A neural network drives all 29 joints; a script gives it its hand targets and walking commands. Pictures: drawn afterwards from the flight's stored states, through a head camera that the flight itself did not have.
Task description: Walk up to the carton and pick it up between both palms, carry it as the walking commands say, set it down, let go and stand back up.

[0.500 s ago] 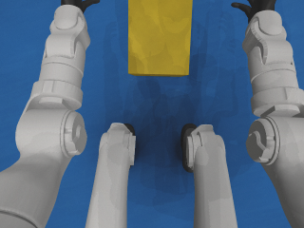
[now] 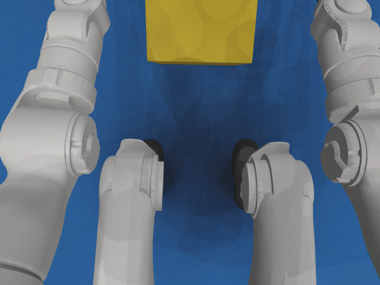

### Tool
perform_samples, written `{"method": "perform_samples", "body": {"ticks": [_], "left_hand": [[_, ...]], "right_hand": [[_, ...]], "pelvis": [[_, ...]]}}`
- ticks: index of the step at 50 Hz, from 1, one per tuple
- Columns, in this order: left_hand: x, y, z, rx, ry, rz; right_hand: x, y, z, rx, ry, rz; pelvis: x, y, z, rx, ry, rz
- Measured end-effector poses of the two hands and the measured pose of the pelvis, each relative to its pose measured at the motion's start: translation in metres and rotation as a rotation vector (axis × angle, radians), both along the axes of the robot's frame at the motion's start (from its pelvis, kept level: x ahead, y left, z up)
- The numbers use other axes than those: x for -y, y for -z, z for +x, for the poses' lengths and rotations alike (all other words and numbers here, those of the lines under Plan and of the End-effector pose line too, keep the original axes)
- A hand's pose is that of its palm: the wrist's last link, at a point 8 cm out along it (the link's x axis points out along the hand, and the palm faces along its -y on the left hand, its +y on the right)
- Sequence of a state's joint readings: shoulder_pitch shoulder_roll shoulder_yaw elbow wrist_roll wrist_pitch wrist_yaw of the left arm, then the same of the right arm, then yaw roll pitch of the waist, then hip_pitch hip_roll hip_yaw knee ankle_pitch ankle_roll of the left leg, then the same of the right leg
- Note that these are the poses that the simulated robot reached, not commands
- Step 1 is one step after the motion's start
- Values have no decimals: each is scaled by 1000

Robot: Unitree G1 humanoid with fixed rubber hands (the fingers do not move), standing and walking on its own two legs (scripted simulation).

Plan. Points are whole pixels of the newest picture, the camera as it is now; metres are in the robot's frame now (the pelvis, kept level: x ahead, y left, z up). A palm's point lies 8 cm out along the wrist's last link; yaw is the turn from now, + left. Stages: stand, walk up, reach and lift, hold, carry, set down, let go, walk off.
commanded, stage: reach and lift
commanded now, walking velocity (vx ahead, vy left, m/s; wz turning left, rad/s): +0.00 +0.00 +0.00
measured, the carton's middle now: (200, 0) +0.56 +0.00 -0.31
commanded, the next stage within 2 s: none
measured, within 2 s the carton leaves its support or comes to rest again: leaves its support in 1.78 s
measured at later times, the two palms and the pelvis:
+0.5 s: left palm out of the picture +0.55 +0.17 -0.22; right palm out of the picture +0.54 -0.19 -0.22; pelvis +0.00 +0.00 -0.03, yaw +0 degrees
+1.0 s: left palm out of the picture +0.55 +0.14 -0.22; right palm out of the picture +0.55 -0.14 -0.23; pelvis -0.01 +0.00 -0.03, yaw +0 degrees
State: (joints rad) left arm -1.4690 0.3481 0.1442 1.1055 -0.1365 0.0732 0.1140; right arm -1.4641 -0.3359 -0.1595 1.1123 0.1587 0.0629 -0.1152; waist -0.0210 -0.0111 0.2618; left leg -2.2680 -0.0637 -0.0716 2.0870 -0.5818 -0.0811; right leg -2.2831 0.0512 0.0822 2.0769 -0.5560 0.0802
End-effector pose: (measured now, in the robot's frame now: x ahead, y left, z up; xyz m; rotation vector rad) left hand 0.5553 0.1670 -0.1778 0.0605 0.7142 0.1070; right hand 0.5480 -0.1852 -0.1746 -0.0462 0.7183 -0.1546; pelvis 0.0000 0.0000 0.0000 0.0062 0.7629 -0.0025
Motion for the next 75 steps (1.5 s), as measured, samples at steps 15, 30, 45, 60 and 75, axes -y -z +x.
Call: {"method": "perform_samples", "body": {"ticks": [15, 30, 45, 60, 75], "left_hand": [[1, 46, -5, -39, 17, -5], [3, 43, -6, -32, 23, -12], [23, 45, -4, -23, 60, -20], [24, 45, -3, -40, 59, -45], [22, 45, -1, -58, 76, -63]], "right_hand": [[-4, 47, -4, -33, -16, 16], [-1, 43, -4, -29, -17, 17], [-33, 48, -1, -23, -84, 40], [-44, 49, 2, -54, -125, 46], [-42, 48, 5, -80, -135, 66]], "pelvis": [[2, 28, 1, 107, -6, -4], [2, 32, -6, 131, -7, -4], [2, 30, -11, 169, -7, -5], [2, 35, -6, 188, -15, -3], [0, 41, 4, 161, -19, -12]]}}
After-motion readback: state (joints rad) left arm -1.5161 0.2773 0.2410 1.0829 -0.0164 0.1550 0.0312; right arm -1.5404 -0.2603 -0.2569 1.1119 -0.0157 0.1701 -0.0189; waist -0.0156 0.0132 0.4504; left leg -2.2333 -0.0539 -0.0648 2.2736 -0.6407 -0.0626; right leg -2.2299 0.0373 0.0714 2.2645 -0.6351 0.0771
